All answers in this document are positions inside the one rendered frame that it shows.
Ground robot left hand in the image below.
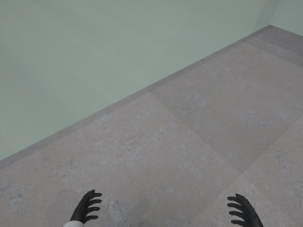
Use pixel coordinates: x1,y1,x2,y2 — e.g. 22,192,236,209
70,189,102,224

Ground robot right hand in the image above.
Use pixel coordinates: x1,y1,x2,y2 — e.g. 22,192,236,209
227,193,263,227

